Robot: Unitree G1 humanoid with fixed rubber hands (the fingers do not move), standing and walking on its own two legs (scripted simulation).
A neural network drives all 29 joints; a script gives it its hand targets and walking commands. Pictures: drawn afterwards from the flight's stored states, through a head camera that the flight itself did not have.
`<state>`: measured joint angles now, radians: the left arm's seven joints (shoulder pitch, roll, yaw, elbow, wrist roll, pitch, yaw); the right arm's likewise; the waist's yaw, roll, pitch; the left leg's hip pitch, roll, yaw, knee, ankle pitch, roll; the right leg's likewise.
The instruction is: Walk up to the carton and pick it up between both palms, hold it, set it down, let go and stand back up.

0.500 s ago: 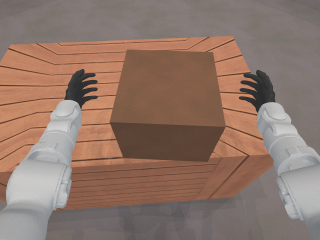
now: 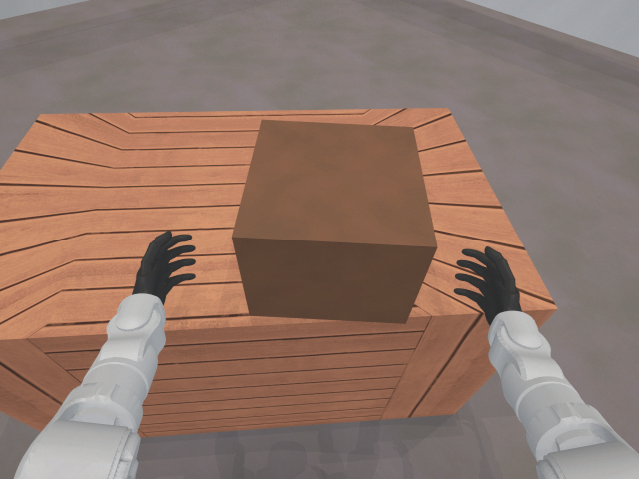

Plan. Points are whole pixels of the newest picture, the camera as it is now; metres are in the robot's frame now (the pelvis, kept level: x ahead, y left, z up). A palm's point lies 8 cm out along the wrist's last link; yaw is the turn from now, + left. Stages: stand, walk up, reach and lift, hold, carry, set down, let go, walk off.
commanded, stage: set down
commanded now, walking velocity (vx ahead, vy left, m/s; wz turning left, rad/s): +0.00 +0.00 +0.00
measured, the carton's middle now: (332, 220) +0.55 +0.05 -0.02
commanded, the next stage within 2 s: let go in 1.98 s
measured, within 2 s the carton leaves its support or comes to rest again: neither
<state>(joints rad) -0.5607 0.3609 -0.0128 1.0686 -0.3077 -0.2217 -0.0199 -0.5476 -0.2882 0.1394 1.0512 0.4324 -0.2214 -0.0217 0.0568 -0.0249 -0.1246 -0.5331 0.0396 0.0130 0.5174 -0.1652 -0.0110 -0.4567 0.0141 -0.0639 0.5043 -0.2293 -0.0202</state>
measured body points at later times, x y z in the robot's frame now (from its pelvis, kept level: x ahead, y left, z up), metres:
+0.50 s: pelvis +0.01 +0.00 -0.01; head +0.04 +0.02 +0.44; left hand +0.33 +0.28 -0.01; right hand +0.34 -0.20 -0.02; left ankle +0.05 +0.12 -0.73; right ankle +0.01 -0.11 -0.73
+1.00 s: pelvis +0.03 +0.00 +0.00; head +0.05 +0.01 +0.45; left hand +0.27 +0.26 -0.04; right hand +0.26 -0.21 -0.05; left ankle +0.05 +0.12 -0.73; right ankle +0.01 -0.11 -0.73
